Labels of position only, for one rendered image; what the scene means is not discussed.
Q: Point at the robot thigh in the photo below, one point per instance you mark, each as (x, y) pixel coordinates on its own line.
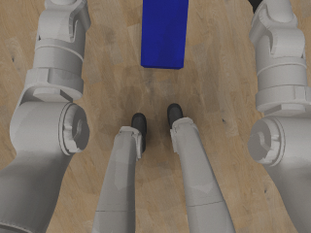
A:
(207, 211)
(115, 211)

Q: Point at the right robot forearm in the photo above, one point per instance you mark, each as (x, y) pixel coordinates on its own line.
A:
(283, 89)

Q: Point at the right robot upper arm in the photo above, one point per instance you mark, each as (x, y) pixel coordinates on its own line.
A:
(282, 144)

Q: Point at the carton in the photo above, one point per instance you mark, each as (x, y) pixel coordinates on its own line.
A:
(164, 31)

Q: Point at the left robot forearm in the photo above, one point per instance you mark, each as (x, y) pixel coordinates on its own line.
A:
(56, 75)

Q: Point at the robot right hand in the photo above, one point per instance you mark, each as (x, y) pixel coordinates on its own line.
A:
(255, 4)

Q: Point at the robot left thigh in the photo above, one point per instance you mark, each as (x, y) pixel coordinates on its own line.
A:
(115, 211)

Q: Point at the robot right thigh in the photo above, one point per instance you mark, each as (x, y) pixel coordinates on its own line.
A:
(207, 211)

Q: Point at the left robot upper arm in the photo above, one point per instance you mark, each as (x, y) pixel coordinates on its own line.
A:
(45, 136)

